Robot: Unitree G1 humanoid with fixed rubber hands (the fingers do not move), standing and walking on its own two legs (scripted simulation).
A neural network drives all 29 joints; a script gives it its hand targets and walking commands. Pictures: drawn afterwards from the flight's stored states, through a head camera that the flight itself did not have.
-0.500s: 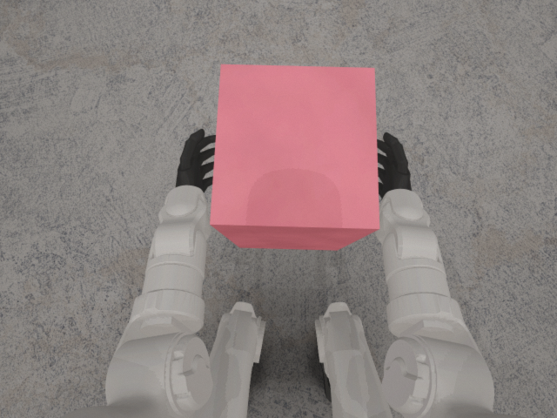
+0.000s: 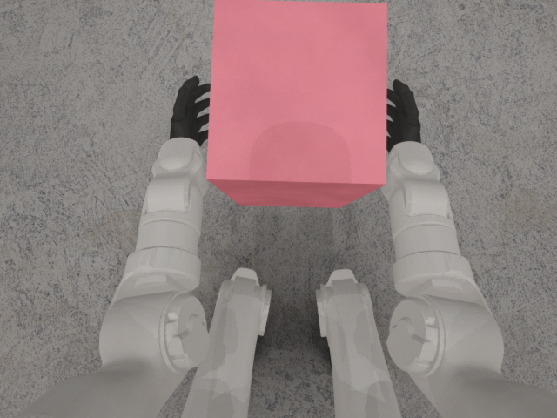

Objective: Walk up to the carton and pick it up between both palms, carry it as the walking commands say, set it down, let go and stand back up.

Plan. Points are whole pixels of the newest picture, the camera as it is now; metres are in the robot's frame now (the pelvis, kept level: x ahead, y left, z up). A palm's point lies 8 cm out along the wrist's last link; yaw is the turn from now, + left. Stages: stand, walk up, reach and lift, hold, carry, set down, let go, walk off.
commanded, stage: set down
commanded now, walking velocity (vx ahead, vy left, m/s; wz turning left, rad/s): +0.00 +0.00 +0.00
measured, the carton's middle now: (293, 131) +0.51 +0.00 -0.16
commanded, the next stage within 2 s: none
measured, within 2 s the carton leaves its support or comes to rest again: rests again in 1.84 s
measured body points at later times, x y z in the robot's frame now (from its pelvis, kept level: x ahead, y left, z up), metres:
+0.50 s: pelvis -0.02 +0.00 -0.07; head +0.30 -0.01 +0.25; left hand +0.51 +0.15 -0.18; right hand +0.51 -0.14 -0.19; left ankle +0.08 +0.13 -0.49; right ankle +0.09 -0.13 -0.49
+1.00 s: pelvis -0.02 +0.00 -0.12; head +0.34 +0.00 +0.15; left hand +0.53 +0.15 -0.27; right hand +0.53 -0.14 -0.28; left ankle +0.08 +0.13 -0.49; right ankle +0.09 -0.12 -0.49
